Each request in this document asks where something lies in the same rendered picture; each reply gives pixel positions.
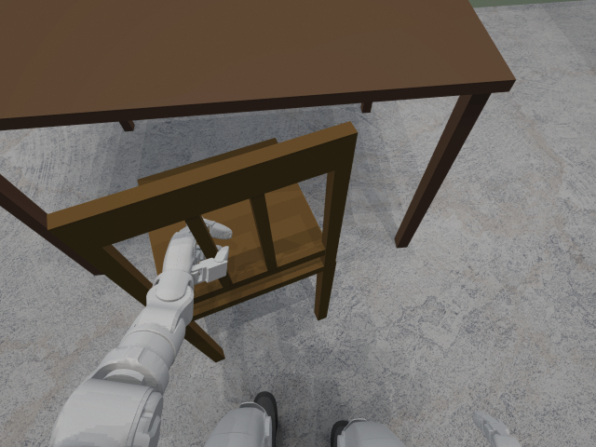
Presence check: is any robot right hand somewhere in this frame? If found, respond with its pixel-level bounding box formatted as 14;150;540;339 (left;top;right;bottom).
470;411;521;447

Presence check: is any left robot forearm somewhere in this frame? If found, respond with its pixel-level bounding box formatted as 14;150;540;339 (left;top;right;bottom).
49;270;194;447

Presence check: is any table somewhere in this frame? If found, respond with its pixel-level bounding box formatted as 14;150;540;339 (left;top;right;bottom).
0;0;516;276

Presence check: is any robot left hand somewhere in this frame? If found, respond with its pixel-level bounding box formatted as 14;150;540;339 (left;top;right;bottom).
162;217;233;285

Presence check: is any left robot thigh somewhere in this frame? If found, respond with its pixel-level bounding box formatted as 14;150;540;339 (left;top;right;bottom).
204;407;272;447

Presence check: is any chair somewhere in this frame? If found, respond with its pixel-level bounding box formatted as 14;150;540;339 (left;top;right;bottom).
47;121;358;362

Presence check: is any robot left upper arm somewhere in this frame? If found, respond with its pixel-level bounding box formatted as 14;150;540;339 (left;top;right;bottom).
53;378;164;447

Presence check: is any robot right shin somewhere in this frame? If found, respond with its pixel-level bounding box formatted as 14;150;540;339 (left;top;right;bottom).
343;418;367;431

